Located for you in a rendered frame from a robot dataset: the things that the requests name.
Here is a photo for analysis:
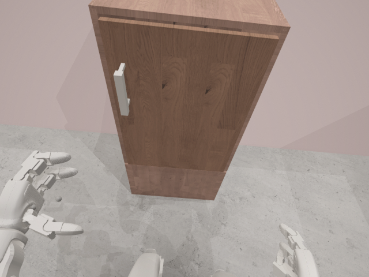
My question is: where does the robot left forearm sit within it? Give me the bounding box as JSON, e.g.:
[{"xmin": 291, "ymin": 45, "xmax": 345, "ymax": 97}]
[{"xmin": 0, "ymin": 228, "xmax": 28, "ymax": 277}]

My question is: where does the robot left thigh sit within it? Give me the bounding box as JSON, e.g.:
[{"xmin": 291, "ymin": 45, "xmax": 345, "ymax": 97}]
[{"xmin": 128, "ymin": 253, "xmax": 164, "ymax": 277}]

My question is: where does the robot right hand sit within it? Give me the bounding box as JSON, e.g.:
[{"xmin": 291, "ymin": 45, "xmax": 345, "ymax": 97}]
[{"xmin": 273, "ymin": 223, "xmax": 320, "ymax": 277}]

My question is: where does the handle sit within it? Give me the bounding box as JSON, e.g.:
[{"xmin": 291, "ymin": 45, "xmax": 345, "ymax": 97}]
[{"xmin": 114, "ymin": 63, "xmax": 130, "ymax": 116}]

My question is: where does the left robot shin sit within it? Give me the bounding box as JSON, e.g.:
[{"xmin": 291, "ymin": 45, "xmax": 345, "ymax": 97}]
[{"xmin": 145, "ymin": 249, "xmax": 157, "ymax": 254}]

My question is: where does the cupboard door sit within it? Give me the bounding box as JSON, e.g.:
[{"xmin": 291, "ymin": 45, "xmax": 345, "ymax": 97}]
[{"xmin": 98, "ymin": 17, "xmax": 279, "ymax": 172}]

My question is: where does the robot left hand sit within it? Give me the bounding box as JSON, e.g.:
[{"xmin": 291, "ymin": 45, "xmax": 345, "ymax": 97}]
[{"xmin": 0, "ymin": 150, "xmax": 84, "ymax": 239}]

